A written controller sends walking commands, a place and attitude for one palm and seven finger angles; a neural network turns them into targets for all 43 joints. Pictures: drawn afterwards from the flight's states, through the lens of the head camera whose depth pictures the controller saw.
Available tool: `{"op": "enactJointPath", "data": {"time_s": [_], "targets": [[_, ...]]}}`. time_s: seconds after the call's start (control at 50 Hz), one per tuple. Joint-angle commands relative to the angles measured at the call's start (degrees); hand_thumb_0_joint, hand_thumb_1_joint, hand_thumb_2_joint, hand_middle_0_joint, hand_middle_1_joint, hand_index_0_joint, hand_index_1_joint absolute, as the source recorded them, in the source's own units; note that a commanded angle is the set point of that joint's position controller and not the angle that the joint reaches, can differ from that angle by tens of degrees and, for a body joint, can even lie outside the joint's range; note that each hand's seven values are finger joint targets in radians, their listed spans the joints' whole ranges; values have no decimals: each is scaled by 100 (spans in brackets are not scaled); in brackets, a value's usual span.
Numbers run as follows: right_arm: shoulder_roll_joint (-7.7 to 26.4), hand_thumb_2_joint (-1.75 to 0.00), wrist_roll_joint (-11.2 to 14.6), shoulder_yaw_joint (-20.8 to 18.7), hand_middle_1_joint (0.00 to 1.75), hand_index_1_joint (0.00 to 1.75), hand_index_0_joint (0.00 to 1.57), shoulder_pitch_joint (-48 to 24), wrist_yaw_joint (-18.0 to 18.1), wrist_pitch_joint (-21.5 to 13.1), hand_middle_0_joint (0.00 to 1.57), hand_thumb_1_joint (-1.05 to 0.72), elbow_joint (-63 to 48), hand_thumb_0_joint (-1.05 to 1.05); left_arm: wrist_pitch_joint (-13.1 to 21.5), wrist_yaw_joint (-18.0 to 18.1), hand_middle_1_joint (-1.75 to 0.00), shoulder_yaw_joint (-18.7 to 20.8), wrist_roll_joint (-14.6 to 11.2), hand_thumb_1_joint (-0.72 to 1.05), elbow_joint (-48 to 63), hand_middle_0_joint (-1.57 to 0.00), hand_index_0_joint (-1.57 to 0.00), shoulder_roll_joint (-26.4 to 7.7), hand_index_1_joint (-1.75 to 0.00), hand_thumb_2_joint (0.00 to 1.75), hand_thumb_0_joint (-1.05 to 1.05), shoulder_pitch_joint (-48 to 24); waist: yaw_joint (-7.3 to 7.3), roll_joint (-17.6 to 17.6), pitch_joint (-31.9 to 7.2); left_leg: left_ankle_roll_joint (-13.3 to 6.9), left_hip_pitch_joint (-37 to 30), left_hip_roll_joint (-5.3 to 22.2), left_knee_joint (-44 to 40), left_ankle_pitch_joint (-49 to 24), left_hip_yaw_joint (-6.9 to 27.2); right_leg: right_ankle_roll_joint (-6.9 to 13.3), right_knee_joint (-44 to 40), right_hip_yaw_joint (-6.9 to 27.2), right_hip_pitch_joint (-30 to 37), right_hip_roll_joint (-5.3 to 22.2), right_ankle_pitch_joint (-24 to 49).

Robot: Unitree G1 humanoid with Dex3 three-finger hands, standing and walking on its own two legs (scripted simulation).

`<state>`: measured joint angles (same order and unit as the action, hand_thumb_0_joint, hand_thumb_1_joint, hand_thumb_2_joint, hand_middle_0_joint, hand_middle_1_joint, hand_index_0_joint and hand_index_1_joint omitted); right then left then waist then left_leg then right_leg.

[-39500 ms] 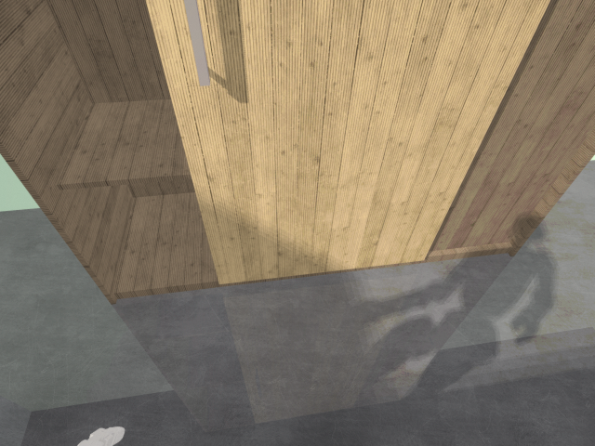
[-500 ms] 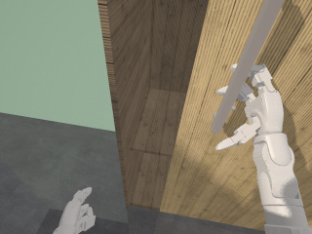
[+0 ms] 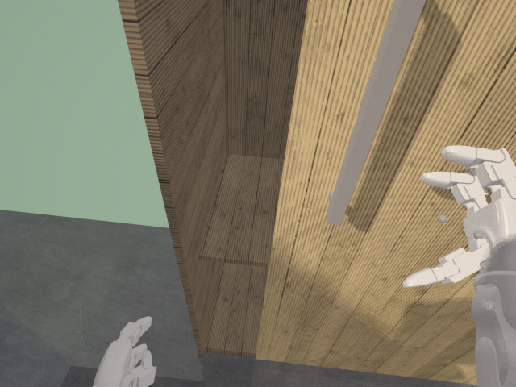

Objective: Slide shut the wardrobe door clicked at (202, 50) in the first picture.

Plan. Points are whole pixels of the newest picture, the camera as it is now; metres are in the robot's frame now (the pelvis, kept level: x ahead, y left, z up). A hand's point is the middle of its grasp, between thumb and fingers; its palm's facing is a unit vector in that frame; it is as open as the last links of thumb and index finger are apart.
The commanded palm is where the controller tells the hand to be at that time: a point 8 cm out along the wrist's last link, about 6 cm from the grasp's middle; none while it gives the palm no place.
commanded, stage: slip the hand off the handle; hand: right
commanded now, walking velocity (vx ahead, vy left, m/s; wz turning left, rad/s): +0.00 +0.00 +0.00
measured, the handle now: (362, 120) +0.36 -0.10 +0.28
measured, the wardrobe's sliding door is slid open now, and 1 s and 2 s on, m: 0.18 0.18 0.18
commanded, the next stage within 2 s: draw the hand back to the body in 0.54 s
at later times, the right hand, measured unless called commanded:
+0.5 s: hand (449, 272) +0.20 -0.17 +0.21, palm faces -0.03 +0.99 -0.15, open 14.7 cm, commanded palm +0.17 -0.22 +0.21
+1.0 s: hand (469, 282) +0.20 -0.20 +0.20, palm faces +0.10 +0.99 -0.11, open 14.7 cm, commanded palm +0.15 -0.25 +0.20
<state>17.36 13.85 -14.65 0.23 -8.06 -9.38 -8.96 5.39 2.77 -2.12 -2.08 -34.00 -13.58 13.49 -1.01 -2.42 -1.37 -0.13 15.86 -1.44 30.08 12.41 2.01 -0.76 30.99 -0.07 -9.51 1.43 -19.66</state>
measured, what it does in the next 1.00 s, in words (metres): stands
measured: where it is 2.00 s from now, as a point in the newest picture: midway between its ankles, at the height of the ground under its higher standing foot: outside the picture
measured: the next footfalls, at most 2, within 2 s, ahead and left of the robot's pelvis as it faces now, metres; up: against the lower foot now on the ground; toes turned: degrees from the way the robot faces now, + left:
none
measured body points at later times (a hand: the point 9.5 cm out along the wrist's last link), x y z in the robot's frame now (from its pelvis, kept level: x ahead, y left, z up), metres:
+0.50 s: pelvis +0.02 -0.02 +0.00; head -0.01 -0.01 +0.45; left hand +0.24 +0.15 -0.06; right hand +0.19 -0.22 +0.22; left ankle +0.04 +0.12 -0.73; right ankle -0.03 -0.13 -0.73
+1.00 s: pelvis +0.01 +0.00 +0.00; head -0.05 +0.03 +0.44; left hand +0.24 +0.19 -0.05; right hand +0.18 -0.25 +0.21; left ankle +0.04 +0.12 -0.73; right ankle -0.03 -0.13 -0.73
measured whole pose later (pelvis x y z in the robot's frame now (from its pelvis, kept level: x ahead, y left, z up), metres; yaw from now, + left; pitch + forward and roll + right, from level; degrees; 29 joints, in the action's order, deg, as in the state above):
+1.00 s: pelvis +0.01 +0.00 +0.00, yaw -4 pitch -4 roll +1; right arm 17.0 19.2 -14.2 15.3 -10.7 22.3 -32.9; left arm 10.0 4.2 -5.0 -4.3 -35.1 -15.4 10.5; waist -4.7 -4.9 -5.5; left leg 0.5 12.1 0.6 30.3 14.6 -1.7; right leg -0.2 31.5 3.8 -7.4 -0.3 -20.4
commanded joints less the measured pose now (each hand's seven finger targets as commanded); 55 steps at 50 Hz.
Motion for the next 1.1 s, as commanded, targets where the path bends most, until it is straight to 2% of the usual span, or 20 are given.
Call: {"op": "enactJointPath", "data": {"time_s": [0.0,0.1,0.2,0.24,0.28,0.3,0.34,0.42,0.46,0.48,0.6,0.64,0.66,0.68,0.74,0.8,0.82,0.94,1.04,1.08], "targets": [[398,-20,274,688,115,115,25,-2306,-670,-614,25,55,-1936,0,867,135,-30,141,-19,90,912,-20,-20,-643,-30,90,0,-880,211,106,-778,3,-452,-38,-668,-409,-193,243,-459,-58,-65,-205,862],[429,-20,248,510,115,115,25,-1294,-671,-268,25,55,-1898,0,1084,125,-30,99,-2,90,757,-20,-20,-641,-30,90,0,-874,-76,-6,-651,-62,-511,-26,-569,-139,-379,178,-665,144,-198,-240,717],[466,-20,201,198,115,115,25,-156,-354,-61,25,55,-2687,0,1029,-57,-30,50,60,90,906,-20,-20,-542,-30,90,0,-962,-346,-72,-995,-110,-923,7,-259,-979,-487,122,-601,156,-182,-217,1614],[396,-20,183,251,115,115,25,69,-298,-20,25,55,-2912,0,975,-118,-30,33,75,90,974,-20,-20,-523,-30,90,0,-1007,-339,200,-900,-96,-925,-7,-180,-1221,-525,115,-561,146,-234,-178,1849],[396,-20,163,261,115,115,25,326,-263,-14,25,55,-3209,0,942,-162,-30,39,87,90,993,-20,-20,-547,-30,90,0,-994,-331,62,-897,-100,-911,-12,-141,-1405,-525,107,-490,136,-177,-168,2059],[217,-20,141,465,115,115,25,401,-276,-11,25,55,-3372,0,936,-193,-30,19,87,90,1037,-20,-20,-513,-30,90,0,-993,-300,-126,-891,-103,-891,7,-84,-1499,-540,96,-458,126,-140,-172,2167],[162,-20,133,620,115,115,25,661,-314,15,25,55,-3610,0,932,-229,-30,19,87,90,1086,-20,-20,-525,-30,90,0,-941,-266,62,-874,-79,-846,-3,-42,-1592,-576,106,-407,167,-119,-141,2256],[140,-20,70,757,115,115,25,996,-373,118,25,55,-3814,0,889,-246,-30,20,74,90,1099,-20,-20,-557,-30,90,0,-931,-218,71,-612,-70,-661,4,-22,-1418,-602,130,-354,212,-260,-133,2073],[55,-20,17,898,115,115,25,791,-355,153,25,55,-3820,0,892,-226,-30,17,72,90,1088,-20,-20,-552,-30,90,0,-920,-164,33,-526,-66,-541,14,-27,-1178,-604,131,-354,257,-295,-142,1863],[136,-20,12,833,115,115,25,796,-320,160,25,55,-3891,0,887,-204,-30,28,65,90,1071,-20,-20,-579,-30,90,0,-931,-172,-71,-488,-76,-513,4,-46,-1135,-586,143,-326,248,-285,-153,1842],[241,-20,47,594,115,115,25,868,-234,123,25,55,-3626,0,839,-150,-30,10,73,90,1071,-20,-20,-565,-30,90,0,-974,-218,241,-670,-95,-591,49,0,-890,-583,161,-314,289,-399,-156,1621],[292,-20,78,501,115,115,25,957,-272,77,25,55,-3677,0,838,-154,-30,12,63,90,1099,-20,-20,-550,-30,90,0,-1002,-257,103,-776,-101,-670,63,30,-987,-565,158,-297,251,-383,-164,1682],[673,-20,-112,237,115,115,25,1476,-140,886,25,55,-3417,0,756,-166,-30,46,-56,90,1110,-20,-20,-499,-30,90,0,-1154,-525,-359,-906,-147,-905,115,17,-1033,-542,112,-462,166,-456,-111,1661],[547,-20,-83,327,115,115,25,1345,-98,1237,25,55,-3822,0,665,-153,-30,13,-60,90,1178,-20,-20,-509,-30,90,0,-1260,-488,-602,-850,-144,-962,138,-47,-1120,-558,105,-472,149,-437,-171,1798],[767,-20,146,-130,115,115,25,1256,-32,1992,25,55,-3858,0,570,-25,-30,-22,-135,90,1215,-20,-20,-504,-30,90,0,-1312,-474,204,-904,-91,-1035,79,-129,-1315,-631,139,-477,162,-445,-153,1915],[678,-20,534,-257,115,115,25,681,-75,2532,25,55,-3928,0,650,115,-30,-64,-226,90,1156,-20,-20,-561,-30,90,0,-1435,-407,87,-900,-49,-882,61,-254,-1136,-643,151,-479,197,-215,-186,1794],[757,-20,661,-411,115,115,25,629,-89,2680,25,55,-3775,0,703,169,-30,-75,-247,90,1105,-20,-20,-615,-30,90,0,-1426,-404,261,-844,-30,-823,38,-299,-1027,-651,161,-483,218,-201,-181,1699],[719,-20,605,-256,115,115,25,483,-299,2821,25,55,-3477,0,889,214,-30,-66,-242,90,937,-20,-20,-721,-30,90,0,-1318,-303,209,-495,17,-572,47,-444,-616,-578,233,-488,205,-157,-222,1360],[1058,-20,599,-657,115,115,25,400,-321,2744,25,55,-3214,0,890,256,-30,-61,-247,90,934,-20,-20,-732,-30,90,0,-1347,-339,204,-311,28,-517,44,-616,-38,-501,250,-547,182,-273,-232,926],[1247,-24,605,-887,111,111,25,373,-289,2665,25,48,-3269,0,886,264,-30,-54,-244,90,916,-20,-20,-744,-30,90,0,-1364,-379,-123,-375,4,-565,43,-661,50,-450,240,-529,150,-232,-251,896]]}}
